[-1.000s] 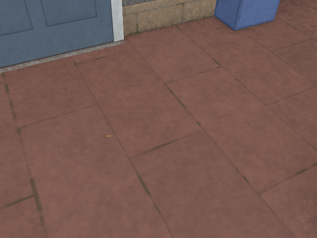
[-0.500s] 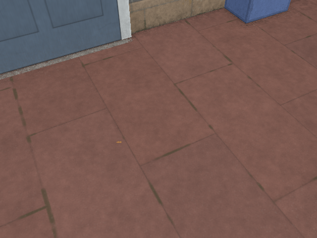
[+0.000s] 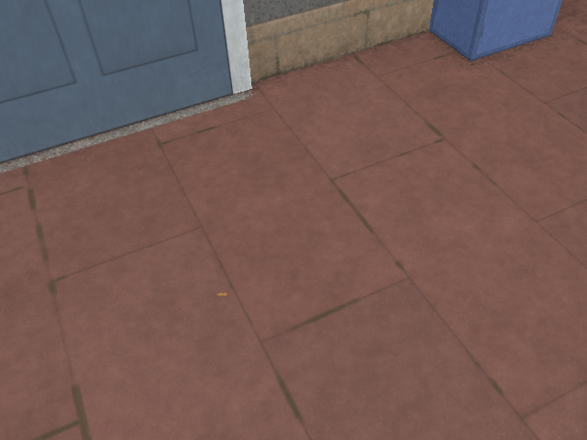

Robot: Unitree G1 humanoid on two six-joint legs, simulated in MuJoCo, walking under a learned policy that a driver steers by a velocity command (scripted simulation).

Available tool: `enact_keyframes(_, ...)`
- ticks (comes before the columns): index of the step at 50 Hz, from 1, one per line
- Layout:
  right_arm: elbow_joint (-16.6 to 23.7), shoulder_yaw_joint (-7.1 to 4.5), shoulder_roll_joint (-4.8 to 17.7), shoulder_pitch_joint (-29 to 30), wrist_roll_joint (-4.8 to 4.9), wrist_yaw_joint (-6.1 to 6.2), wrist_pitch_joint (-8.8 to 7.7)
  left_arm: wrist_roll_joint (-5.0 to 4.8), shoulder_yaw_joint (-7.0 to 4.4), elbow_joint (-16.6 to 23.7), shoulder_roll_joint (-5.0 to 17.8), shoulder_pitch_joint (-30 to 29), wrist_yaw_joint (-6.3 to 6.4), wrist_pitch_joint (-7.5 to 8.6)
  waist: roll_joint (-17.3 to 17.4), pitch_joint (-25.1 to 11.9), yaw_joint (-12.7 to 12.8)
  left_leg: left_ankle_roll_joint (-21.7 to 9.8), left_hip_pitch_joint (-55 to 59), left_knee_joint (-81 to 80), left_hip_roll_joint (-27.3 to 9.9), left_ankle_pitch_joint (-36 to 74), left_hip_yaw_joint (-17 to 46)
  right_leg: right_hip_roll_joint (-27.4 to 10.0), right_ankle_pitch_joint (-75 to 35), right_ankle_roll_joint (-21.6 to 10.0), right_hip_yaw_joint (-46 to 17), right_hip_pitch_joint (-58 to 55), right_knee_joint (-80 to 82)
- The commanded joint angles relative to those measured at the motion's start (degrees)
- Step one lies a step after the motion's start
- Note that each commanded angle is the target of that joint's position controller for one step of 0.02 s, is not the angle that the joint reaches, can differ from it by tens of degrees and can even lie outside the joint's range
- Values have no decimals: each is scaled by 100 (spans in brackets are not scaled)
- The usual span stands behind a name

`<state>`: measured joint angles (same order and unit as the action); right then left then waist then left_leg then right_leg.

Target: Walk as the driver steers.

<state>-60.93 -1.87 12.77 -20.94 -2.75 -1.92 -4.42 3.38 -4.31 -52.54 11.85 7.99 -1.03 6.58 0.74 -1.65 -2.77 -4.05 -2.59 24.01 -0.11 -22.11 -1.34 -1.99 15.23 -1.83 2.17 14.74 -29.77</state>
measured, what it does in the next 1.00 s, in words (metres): walks ahead, turning left: left foot, then right foot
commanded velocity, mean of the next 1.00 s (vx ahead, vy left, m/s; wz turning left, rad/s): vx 0.47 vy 0.00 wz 0.28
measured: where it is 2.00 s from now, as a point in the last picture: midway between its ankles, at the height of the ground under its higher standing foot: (245, 331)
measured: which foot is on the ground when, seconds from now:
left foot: down 0.00-0.00, up 0.02-0.42, down 0.44-1.00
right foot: down 0.00-0.48, up 0.50-0.96, down 0.98-1.00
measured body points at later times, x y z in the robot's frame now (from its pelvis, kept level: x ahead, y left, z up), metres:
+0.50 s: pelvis +0.26 +0.05 -0.03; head +0.27 +0.06 +0.42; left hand +0.15 +0.25 -0.18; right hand +0.50 -0.12 -0.13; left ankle +0.34 +0.15 -0.73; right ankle +0.02 -0.12 -0.69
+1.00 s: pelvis +0.55 +0.10 -0.01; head +0.58 +0.10 +0.43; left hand +0.70 +0.38 -0.10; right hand +0.65 -0.16 -0.15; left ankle +0.35 +0.15 -0.72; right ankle +0.69 +0.05 -0.74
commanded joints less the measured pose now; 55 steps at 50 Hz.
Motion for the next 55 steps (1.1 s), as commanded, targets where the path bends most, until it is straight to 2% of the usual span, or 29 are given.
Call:
enact_keyframes(1, 763, 111, -337, 435, -65, -219, -268, 147, -252, -456, 1291, 3182, 186, 184, -2339, -787, 1305, -152, -4434, 3413, 642, -1103, 556, -2143, -1024, -2253, -3917, -4295, 1471)
enact_keyframes(2, 795, -76, 176, 1212, 53, -216, -422, 264, -136, -537, 996, 2925, 212, 149, -1255, 364, 1380, -367, -5493, 5148, 361, -679, 1340, -2252, 179, -2045, -4067, -3506, 1933)
enact_keyframes(3, 678, -96, 233, 1043, 71, -197, -435, 226, -69, -440, 757, 2033, 144, 116, -684, 621, 871, -578, -5537, 6000, 206, 44, 1291, -2094, 705, -1620, -3062, -2599, 1929)
enact_keyframes(5, 704, -132, 116, 836, 10, -256, -312, 98, 256, -162, -58, 1154, 138, 30, -324, 491, 367, -823, -5100, 6188, -240, 1096, 1066, -1754, -276, -1225, -1634, -1578, 1997)
enact_keyframes(7, 840, -54, -189, 984, -7, -413, -172, 146, 380, -63, -359, 854, 283, 2, -267, 299, 152, -725, -4906, 6143, -369, 1429, 828, -1481, -1399, -1084, -733, -1162, 2136)
enact_keyframes(11, 1233, -16, -207, 2017, 18, -510, -171, 265, 436, -207, -135, 1303, 290, 209, -314, 241, 254, -318, -4248, 3706, -564, 2506, 144, -826, -2630, -885, 684, -673, 2492)
enact_keyframes(14, 1413, 16, -303, 2426, 53, -436, 4, 89, 373, -572, 271, 2064, 127, 223, -453, 448, 369, 4, -3855, 2328, -467, 2189, -56, -1216, -3919, -903, 798, -1089, 2498)
enact_keyframes(17, 1407, -72, -69, 2446, 70, -350, 110, 64, 317, -612, 391, 2071, -10, 213, -441, 584, 256, -155, -4005, 1619, -330, 2199, -18, -1461, -4492, -814, 884, -2061, 2227)
enact_keyframes(22, 1347, -333, 473, 1871, 264, -115, -38, 183, 162, -484, 722, 2260, 56, 17, -594, 202, -136, -579, -1973, 1060, 564, 2027, -463, -1341, -6476, -384, 1364, -2121, 558)
enact_keyframes(23, 1084, -435, 696, 861, 267, -4, -110, 302, 237, -383, 527, 2463, 69, 44, -464, -570, -273, -915, 75, 1830, 571, 2314, -154, -1136, -6121, -66, 1351, -883, -718)
enact_keyframes(24, 876, -443, 762, -329, 275, 108, -145, 306, 385, -170, 368, 2750, 30, 90, 149, -1637, -551, -1656, 2770, 1704, -188, 1785, 1578, -658, -4113, 523, 998, 1336, -2336)
enact_keyframes(25, 345, -343, 605, -1688, 147, 99, -53, 296, 378, -101, 430, 2132, -208, 42, 567, -2052, -980, -2166, 3400, 314, -1259, 1629, 3661, 341, 1246, 641, 501, 2121, -4230)
enact_keyframes(26, 120, -468, 866, -1826, -44, 91, -129, 30, 288, 244, 417, 1084, -310, 12, 264, -1012, -1152, -1725, 2761, -361, -1160, 1060, 3758, 372, 1169, 236, -513, 3093, -5125)
enact_keyframes(27, 827, -599, 1390, 120, 464, 78, -18, -964, 149, 872, 604, 311, 77, 294, 784, -70, -339, -1820, 1239, -795, -1326, 1656, 4211, 358, 925, 296, -659, 3243, -5734)
enact_keyframes(28, 1079, -456, 1002, 689, 522, 75, -58, -837, 166, 971, 670, 190, 210, 446, 196, -4, -59, -1703, 250, -929, -1245, 2293, 3654, 33, 532, 184, -810, 2962, -5494)
enact_keyframes(29, 1225, -344, 648, 914, 409, 84, -94, -661, 109, 1002, 740, 405, 257, 455, -100, -203, 289, -1573, -417, -986, -1105, 2529, 3228, -135, 316, 131, -830, 2468, -5264)
enact_keyframes(30, 1363, -310, 552, 1122, 355, 77, -74, -514, 90, 991, 644, 638, 260, 416, -232, -247, 512, -1530, -861, -1048, -936, 2384, 2872, -244, 333, 121, -833, 2211, -5066)
enact_keyframes(32, 1430, -205, 322, 1166, 319, 153, -45, -435, 79, 904, 478, 963, 207, 223, -130, -106, 679, -1393, -1476, -1230, -900, 2091, 2197, -568, 302, 133, -682, 2203, -4486)
enact_keyframes(35, 1261, -227, 566, 612, 264, 248, -83, -277, 136, 1086, 399, 347, 220, 86, -3, 193, 435, -1204, -2323, -1455, -523, 2480, 1311, -610, -1061, 272, -294, 1897, -2872)
enact_keyframes(39, 1156, -310, 941, 128, 375, 260, -152, -432, 187, 1252, 462, -665, 249, 27, 182, 187, -119, -959, -1683, -1544, -595, 2239, 1023, -367, -2438, 221, -169, 1595, -936)
enact_keyframes(43, 1019, -328, 955, -164, 325, 269, -92, -484, 171, 1501, 642, -1287, 77, 33, 85, 359, -367, -814, 178, -1185, -1157, 2507, 1124, -312, -1996, -34, -285, 2673, -350)
enact_keyframes(46, 1097, -353, 1029, -21, 266, 300, 47, -464, 132, 1573, 728, -1126, -106, 48, 228, 117, -168, -576, 833, -453, -1220, 4407, 763, 10, -1104, -327, -86, 2373, -161)
enact_keyframes(48, 1243, -368, 1125, 246, 283, 308, 114, -423, -39, 1327, 1002, -82, -120, 16, 350, -567, 428, -371, 679, 849, -946, 6238, 407, 453, -1063, -575, 222, 777, 99)
enact_keyframes(49, 1389, -329, 1066, 404, 254, 331, 90, -396, -175, 1127, 1321, 927, -77, -9, 172, -1121, 890, -177, -313, 2181, -766, 5659, 246, 12, -1480, -897, -477, -857, 28)
enact_keyframes(50, 1575, -152, 555, -62, 147, 266, -69, -354, -322, 1089, 1888, 1561, -40, -33, -1017, -1863, 810, 292, -2740, 4447, 105, 2832, -46, -1362, -1325, -1852, -2953, -3206, 83)
enact_keyframes(51, 1527, -104, 582, -57, 163, 177, -257, -444, -250, 986, 1563, 1763, -20, -92, -1456, -2171, 867, 361, -4050, 5348, 497, -693, 605, -1788, -650, -2215, -4681, -3934, 953)
enact_keyframes(52, 1705, -201, 949, 423, 360, 105, -391, -434, -177, 1064, 1268, 1490, 33, -154, -1034, -1445, 918, 285, -4715, 5655, 92, -363, 900, -1581, 61, -1883, -4158, -3511, 1101)
enact_keyframes(53, 1859, -178, 962, 883, 411, 103, -449, -381, -144, 1211, 1153, 1072, 61, -196, -444, -833, 826, 258, -4739, 5419, -148, 104, 771, -1383, -122, -1696, -3458, -2624, 1234)
enact_keyframes(55, 1955, -241, 940, 1017, 204, 179, -390, -314, -72, 1385, 959, 544, 52, -207, 93, -212, 377, 350, -4089, 4520, -472, 496, 684, -1016, -1192, -1537, -2670, -1043, 1527)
